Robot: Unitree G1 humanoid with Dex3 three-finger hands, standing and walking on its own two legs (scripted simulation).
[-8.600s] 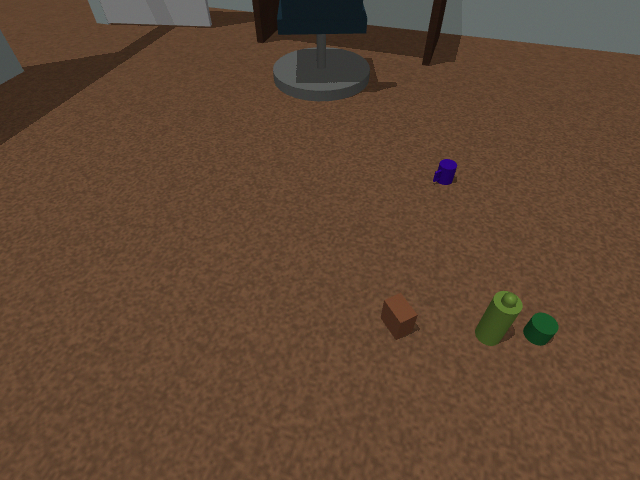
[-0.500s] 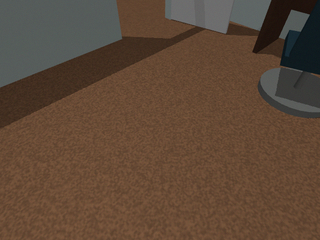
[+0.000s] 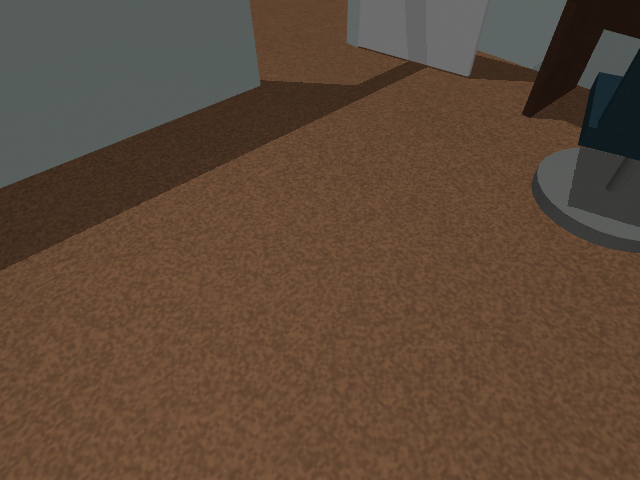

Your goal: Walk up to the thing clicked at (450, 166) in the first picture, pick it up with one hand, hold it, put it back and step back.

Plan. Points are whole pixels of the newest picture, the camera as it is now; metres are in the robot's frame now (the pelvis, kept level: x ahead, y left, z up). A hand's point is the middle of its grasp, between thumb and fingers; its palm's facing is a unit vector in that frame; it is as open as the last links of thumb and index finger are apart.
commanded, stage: walk up
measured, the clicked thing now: out of the picture +0.23 -1.24 -0.73
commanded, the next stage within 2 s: stand in 0.10 s
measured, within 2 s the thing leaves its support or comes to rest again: neither
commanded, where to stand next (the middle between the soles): +0.07 +0.00 m, yaw -1 degrees
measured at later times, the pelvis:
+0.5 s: pelvis +0.01 -0.01 +0.00, yaw +0 degrees
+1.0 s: pelvis +0.02 -0.01 +0.00, yaw +0 degrees
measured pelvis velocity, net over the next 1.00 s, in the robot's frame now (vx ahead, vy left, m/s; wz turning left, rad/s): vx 0.02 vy -0.01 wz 0.00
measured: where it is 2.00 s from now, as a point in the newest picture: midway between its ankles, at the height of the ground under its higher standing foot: outside the picture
